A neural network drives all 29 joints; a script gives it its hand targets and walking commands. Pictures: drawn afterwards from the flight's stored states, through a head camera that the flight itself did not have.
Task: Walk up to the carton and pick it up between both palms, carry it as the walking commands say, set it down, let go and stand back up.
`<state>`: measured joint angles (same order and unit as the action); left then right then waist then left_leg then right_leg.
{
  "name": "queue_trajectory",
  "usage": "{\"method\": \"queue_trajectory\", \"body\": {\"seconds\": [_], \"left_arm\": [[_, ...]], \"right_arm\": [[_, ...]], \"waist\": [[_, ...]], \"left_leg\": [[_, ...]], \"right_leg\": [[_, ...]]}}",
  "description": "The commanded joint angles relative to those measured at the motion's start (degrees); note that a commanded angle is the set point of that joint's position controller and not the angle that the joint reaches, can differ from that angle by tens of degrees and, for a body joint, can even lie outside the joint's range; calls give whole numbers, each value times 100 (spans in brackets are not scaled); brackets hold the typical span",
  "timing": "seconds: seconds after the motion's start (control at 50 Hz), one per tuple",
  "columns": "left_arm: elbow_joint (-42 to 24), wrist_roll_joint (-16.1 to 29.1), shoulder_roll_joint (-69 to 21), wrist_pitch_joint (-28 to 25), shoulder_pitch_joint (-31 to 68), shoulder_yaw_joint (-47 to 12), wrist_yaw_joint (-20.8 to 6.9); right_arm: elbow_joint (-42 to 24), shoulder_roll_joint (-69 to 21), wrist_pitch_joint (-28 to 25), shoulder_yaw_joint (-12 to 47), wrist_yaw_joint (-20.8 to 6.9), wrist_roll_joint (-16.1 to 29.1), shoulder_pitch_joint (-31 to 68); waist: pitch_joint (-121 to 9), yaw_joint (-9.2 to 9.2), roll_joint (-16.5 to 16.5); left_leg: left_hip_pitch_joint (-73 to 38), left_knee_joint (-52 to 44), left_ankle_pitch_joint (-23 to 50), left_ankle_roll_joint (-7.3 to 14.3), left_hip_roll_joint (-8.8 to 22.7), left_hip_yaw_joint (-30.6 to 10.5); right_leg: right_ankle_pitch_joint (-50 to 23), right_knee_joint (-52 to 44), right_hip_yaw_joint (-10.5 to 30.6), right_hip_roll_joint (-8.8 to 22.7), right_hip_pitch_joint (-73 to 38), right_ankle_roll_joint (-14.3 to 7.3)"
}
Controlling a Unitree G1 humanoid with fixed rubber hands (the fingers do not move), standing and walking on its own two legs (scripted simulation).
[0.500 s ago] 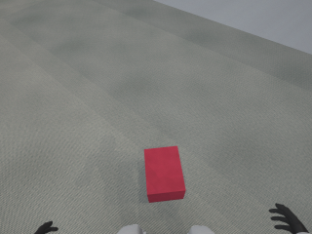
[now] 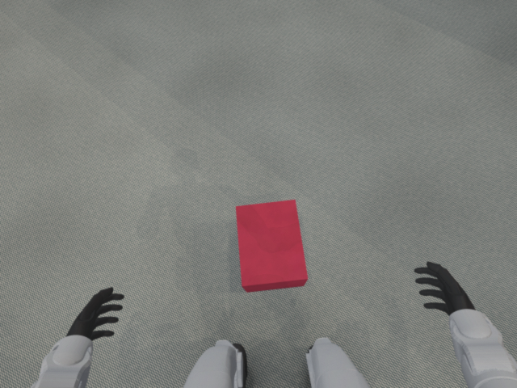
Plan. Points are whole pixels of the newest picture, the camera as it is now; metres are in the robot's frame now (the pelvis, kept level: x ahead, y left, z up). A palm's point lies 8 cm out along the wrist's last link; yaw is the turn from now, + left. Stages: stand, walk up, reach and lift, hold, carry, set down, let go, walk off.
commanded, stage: reach and lift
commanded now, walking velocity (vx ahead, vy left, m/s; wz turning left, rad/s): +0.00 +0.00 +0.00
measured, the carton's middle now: (270, 247) +0.46 +0.01 -0.66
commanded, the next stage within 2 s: none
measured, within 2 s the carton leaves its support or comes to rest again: neither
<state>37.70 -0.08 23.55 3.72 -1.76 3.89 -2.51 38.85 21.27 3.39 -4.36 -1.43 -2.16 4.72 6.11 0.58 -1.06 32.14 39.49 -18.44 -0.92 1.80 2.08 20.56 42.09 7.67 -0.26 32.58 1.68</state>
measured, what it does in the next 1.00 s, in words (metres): lowers itself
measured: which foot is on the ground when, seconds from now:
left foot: down 0.00-1.00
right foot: down 0.00-1.00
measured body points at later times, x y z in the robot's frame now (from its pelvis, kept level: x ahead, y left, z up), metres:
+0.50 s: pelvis -0.05 -0.01 -0.04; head +0.17 -0.02 +0.35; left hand +0.29 +0.26 -0.15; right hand +0.32 -0.24 -0.16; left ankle +0.00 +0.14 -0.71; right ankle +0.00 -0.14 -0.71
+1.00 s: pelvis -0.05 -0.01 -0.07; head +0.26 -0.03 +0.25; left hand +0.43 +0.21 -0.20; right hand +0.46 -0.20 -0.20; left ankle +0.00 +0.14 -0.71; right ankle +0.00 -0.14 -0.71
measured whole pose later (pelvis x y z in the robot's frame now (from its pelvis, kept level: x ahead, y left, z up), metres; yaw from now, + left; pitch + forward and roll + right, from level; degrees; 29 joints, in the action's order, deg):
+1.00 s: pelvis -0.05 -0.01 -0.07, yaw +4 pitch +45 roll +4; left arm 45.7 0.1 14.0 4.3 53.4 16.4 3.5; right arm 50.6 17.4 3.5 -9.6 0.3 -1.4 60.0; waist -2.1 0.6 -0.5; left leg 82.0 50.1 -13.4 -1.3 1.1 1.8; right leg 17.5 55.6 7.7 -0.3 83.5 2.3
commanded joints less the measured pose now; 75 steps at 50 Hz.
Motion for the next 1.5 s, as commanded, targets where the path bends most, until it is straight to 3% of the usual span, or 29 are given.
{"method": "queue_trajectory", "body": {"seconds": [0.0, 0.02, 0.08, 0.1, 0.12, 0.18, 0.2, 0.28, 0.32, 0.38, 0.46, 0.6, 0.64, 0.7, 0.76, 0.8, 0.9, 0.96, 1.0, 1.1, 1.16, 1.22, 1.28, 1.3, 1.32, 1.4, 1.44, 1.46, 1.48], "left_arm": [[82, 263, 51, -462, 668, 619, 11], [97, 328, 13, -523, 727, 557, 28], [167, 355, 9, -548, 1004, 637, 34], [230, 338, 17, -552, 1165, 704, 42], [257, 335, 25, -543, 1241, 716, 39], [330, 360, -46, -502, 1639, 791, 5], [337, 334, -7, -472, 1853, 840, 1], [525, 307, 104, -295, 2505, 1103, -53], [458, 323, 143, -169, 2979, 1148, -33], [407, 443, 47, -18, 3737, 1096, -21], [151, 500, 59, 204, 4793, 1104, 84], [304, 558, -555, 227, 5494, 1166, 421], [296, 544, -680, 160, 5710, 1223, 501], [473, 532, -839, 67, 5786, 1286, 572], [576, 387, -896, -66, 6060, 1450, 650], [517, 333, -871, -146, 6410, 1515, 673], [602, 223, -759, -199, 7019, 1751, 626], [619, 197, -684, -167, 7435, 1847, 553], [764, 101, -609, -154, 7416, 1942, 483], [706, -215, -690, -209, 7149, 2250, 380], [535, -262, -939, -257, 7133, 2108, 284], [548, -375, -1082, -290, 7121, 2062, 250], [1021, -507, -1175, -252, 7154, 2151, 228], [949, -485, -1131, -250, 7366, 2141, 238], [1139, -530, -1141, -220, 7341, 2143, 240], [981, -465, -988, -181, 7784, 2137, 343], [778, -370, -750, -123, 8117, 2165, 417], [829, -337, -725, -95, 8197, 2090, 441], [621, -242, -667, -60, 8480, 1966, 475]], "right_arm": [[-334, -143, -338, -156, 132, 133, 53], [-254, -204, -361, -97, 150, 155, 62], [-420, -148, -405, -122, 193, 267, 344], [-571, -133, -425, -98, 226, 334, 623], [-541, -151, -387, -119, 263, 310, 586], [-636, -215, -328, -66, 337, 353, 1051], [-783, -245, -291, -134, 368, 329, 1259], [-703, -418, -33, -36, 443, 359, 2045], [-593, -407, 113, -40, 415, 398, 2597], [-388, -285, 249, -202, 391, 387, 3188], [-159, 62, 426, -590, 350, 383, 4125], [227, 495, 236, -1175, 248, 320, 5088], [294, 409, 121, -1199, 199, 407, 5244], [373, 407, -29, -1167, 148, 429, 5495], [526, 356, -168, -1224, 119, 429, 5795], [569, 289, -209, -1276, 115, 372, 6057], [717, -3, -146, -1231, 200, 257, 6724], [474, -132, -76, -1240, 265, 189, 7251], [585, -132, -9, -1314, 313, 71, 7221], [453, -408, -2, -1438, 270, -136, 6988], [214, -565, -49, -1437, 193, -199, 6933], [449, -599, -67, -1431, 115, -276, 6793], [972, -636, -52, -1515, 87, -387, 6807], [1022, -526, -62, -1613, 124, -502, 6941], [1075, -567, -58, -1619, 100, -489, 7046], [735, -426, -85, -1571, 156, -389, 7635], [635, -219, -63, -1610, 246, -329, 7867], [730, -166, -28, -1588, 276, -267, 7918], [647, -79, 2, -1541, 303, -233, 8133]], "waist": [[-2852, -216, 616], [-2959, -240, 512], [-3222, -281, 704], [-3210, -331, 618], [-3301, -297, 806], [-3538, -380, 870], [-3610, -317, 1046], [-3555, -462, 1059], [-3411, -508, 962], [-3469, -397, 738], [-3753, -262, 455], [-5058, -38, 283], [-5310, -41, 101], [-5702, -42, 219], [-5848, -160, 196], [-5889, -190, 241], [-6075, -276, 563], [-6541, -263, 743], [-6706, -245, 737], [-6967, -317, 821], [-7058, -184, 737], [-6735, -198, 521], [-6026, -230, 491], [-5954, -93, 532], [-5776, -155, 511], [-6034, -219, 528], [-6511, -158, 666], [-6470, -191, 573], [-6682, -82, 608]], "left_leg": [[-116, 708, 3566, -72, -568, -179], [-70, 755, 3581, -64, -578, -211], [437, 831, 3371, -26, -603, -180], [685, 815, 3291, 2, -584, -171], [771, 838, 3094, 9, -590, -134], [1188, 872, 2709, 52, -600, -90], [1386, 871, 2524, 78, -587, -83], [2116, 852, 1486, 134, -561, 53], [2271, 842, 1060, 122, -517, 55], [2190, 960, 621, 85, -467, 69], [2092, 974, 410, -27, -422, 12], [1439, 1261, 1608, -174, -473, -118], [1360, 1379, 2131, -188, -473, -162], [1381, 1531, 2854, -173, -486, -228], [1398, 1641, 3318, -153, -496, -295], [1528, 1660, 3498, -152, -488, -290], [2568, 1686, 2949, -126, -551, -77], [2876, 1714, 2815, -91, -593, 23], [3185, 1757, 2717, -103, -632, 102], [3199, 1792, 3296, -70, -601, 68], [3057, 1916, 3633, -74, -534, -14], [3022, 2168, 3692, -142, -467, -95], [3596, 2502, 3059, -182, -444, -91], [3848, 2623, 2814, -220, -434, -110], [3962, 2684, 2574, -222, -433, -122], [4442, 3166, 2105, -254, -461, -80], [4645, 3548, 1887, -272, -526, -28], [4760, 3656, 1692, -280, -544, 37], [4700, 3801, 1536, -288, -529, 18]], "right_leg": [[-4035, 372, -685, -271, -119, 156], [-3991, 425, -675, -262, 12, 138], [-4229, 513, -641, -243, 229, 188], [-4193, 485, -595, -220, 289, 190], [-4165, 508, -590, -215, 293, 220], [-3749, 539, -554, -165, 379, 228], [-3697, 557, -561, -171, 347, 268], [-2691, 539, -471, -67, 370, 320], [-1848, 567, -571, -87, 776, 325], [-861, 641, -671, -124, 1317, 258], [-284, 767, -835, -207, 1800, 169], [-1247, 1173, -1046, -378, 2346, 29], [-1619, 1245, -1021, -378, 2636, 0], [-2227, 1337, -996, -400, 2814, 24], [-2496, 1398, -921, -395, 3270, 37], [-2656, 1377, -881, -396, 3436, 60], [-3020, 1460, -739, -345, 2751, 123], [-3249, 1431, -681, -325, 2260, 165], [-3422, 1472, -642, -309, 1984, 178], [-4040, 1557, -647, -318, 1952, 202], [-4216, 1617, -648, -318, 2272, 193], [-3804, 1797, -701, -346, 3230, 202], [-3064, 2124, -716, -345, 4176, 224], [-2812, 2231, -721, -347, 4374, 208], [-2474, 2325, -731, -355, 4635, 235], [-2136, 2851, -766, -352, 4846, 191], [-2031, 3169, -789, -337, 4679, 188], [-1862, 3284, -801, -338, 4725, 172], [-1678, 3393, -840, -330, 4819, 157]]}}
